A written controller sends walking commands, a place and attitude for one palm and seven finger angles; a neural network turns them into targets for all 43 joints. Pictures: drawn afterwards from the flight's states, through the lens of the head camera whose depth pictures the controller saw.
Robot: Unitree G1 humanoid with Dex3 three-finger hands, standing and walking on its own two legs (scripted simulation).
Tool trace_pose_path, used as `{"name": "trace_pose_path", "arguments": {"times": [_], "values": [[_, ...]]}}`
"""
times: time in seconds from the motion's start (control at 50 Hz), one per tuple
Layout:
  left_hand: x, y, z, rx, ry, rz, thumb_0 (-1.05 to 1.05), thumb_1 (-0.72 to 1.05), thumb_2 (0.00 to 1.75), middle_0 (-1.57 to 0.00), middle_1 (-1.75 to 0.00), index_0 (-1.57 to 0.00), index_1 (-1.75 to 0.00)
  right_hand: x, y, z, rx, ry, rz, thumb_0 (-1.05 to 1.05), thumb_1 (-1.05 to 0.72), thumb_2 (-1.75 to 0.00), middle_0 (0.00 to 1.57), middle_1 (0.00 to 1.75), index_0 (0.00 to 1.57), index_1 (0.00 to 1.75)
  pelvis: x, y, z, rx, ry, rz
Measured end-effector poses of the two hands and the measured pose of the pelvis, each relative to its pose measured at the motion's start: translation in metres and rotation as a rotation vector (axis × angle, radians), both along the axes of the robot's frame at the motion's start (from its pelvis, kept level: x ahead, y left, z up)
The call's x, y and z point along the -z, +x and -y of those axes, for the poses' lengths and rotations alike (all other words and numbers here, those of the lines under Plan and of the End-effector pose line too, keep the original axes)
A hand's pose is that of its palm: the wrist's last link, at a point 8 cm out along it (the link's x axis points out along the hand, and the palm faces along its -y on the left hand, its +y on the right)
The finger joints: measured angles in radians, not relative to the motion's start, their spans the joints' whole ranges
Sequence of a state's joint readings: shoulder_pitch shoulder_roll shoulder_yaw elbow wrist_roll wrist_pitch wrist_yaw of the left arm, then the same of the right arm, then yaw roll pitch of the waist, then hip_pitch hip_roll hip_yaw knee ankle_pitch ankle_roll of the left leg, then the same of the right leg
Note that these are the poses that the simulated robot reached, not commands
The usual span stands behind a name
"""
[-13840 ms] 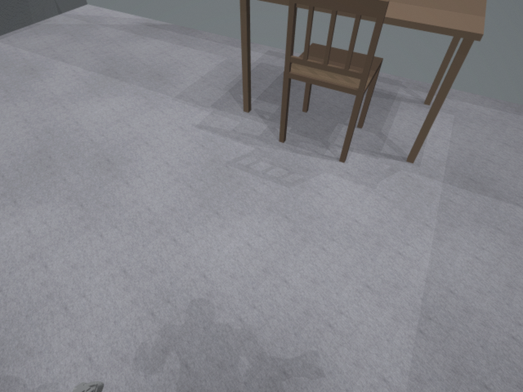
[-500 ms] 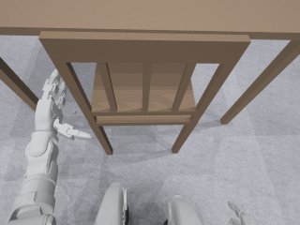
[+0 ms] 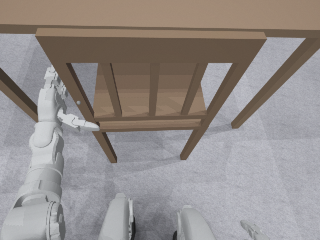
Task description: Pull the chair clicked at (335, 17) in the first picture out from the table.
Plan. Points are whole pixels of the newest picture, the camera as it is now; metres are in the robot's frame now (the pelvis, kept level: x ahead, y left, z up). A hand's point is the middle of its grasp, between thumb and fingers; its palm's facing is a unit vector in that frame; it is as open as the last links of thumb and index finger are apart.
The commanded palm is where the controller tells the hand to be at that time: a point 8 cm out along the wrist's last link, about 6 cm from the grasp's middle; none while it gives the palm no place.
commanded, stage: push the fingers through the gap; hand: left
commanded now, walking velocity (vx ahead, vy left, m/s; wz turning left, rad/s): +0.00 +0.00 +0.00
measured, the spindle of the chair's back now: (153, 92) +0.48 +0.02 +0.02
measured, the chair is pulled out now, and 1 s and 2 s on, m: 0.00 0.00 0.03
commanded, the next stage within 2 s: hook a spindle and tug to test in 0.42 s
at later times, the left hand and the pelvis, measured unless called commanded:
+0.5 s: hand (78, 100) +0.44 +0.20 +0.03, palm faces +0.06 -1.00 -0.04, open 16.9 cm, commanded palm +0.42 +0.24 +0.03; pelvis +0.00 +0.00 +0.00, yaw +0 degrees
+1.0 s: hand (80, 101) +0.44 +0.20 +0.03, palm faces +0.05 -1.00 -0.03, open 13.6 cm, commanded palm +0.42 +0.23 +0.03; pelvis +0.00 +0.00 +0.00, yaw +0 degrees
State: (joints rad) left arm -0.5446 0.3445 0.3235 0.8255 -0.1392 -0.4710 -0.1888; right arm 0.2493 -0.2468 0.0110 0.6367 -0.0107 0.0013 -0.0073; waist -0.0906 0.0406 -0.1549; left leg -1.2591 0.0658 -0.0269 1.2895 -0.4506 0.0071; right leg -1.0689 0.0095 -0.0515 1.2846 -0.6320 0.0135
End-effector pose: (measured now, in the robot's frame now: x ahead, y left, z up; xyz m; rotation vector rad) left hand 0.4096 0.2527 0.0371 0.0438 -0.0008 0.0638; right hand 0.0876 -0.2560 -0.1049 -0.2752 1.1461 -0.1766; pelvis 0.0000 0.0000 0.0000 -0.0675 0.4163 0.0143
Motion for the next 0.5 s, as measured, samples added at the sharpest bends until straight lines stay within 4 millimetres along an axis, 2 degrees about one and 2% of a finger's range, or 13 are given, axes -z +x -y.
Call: {"name": "trace_pose_path", "arguments": {"times": [0.12, 0.24, 0.5], "values": [[0.0, 0.008, -0.005, 0.001, -0.001, 0.003, -0.01, -0.5, 0.3, -0.06, -0.08, -0.06, -0.08, 0.002, -0.012, 0.004, 0.015, -0.011, -0.04, 0.01, -0.9, -0.9, 0.2, 0.3, 0.2, 0.3, 0.002, -0.001, 0.0, 0.0, -0.004, -0.007], [0.002, 0.006, -0.004, 0.012, -0.004, -0.003, -0.01, -0.5, 0.3, -0.06, -0.08, -0.06, -0.08, 0.001, -0.019, 0.005, 0.034, -0.012, -0.066, 0.01, -0.9, -0.9, 0.2, 0.3, 0.2, 0.3, 0.001, 0.0, -0.001, 0.002, -0.004, -0.009], [0.002, 0.009, -0.004, 0.003, -0.003, 0.01, -0.02, -0.5, 0.3, -0.06, -0.08, -0.06, -0.08, -0.001, -0.012, 0.003, 0.025, -0.016, -0.052, 0.01, -0.9, -0.9, 0.2, 0.3, 0.2, 0.3, 0.001, 0.0, -0.001, 0.0, -0.007, -0.01]]}}
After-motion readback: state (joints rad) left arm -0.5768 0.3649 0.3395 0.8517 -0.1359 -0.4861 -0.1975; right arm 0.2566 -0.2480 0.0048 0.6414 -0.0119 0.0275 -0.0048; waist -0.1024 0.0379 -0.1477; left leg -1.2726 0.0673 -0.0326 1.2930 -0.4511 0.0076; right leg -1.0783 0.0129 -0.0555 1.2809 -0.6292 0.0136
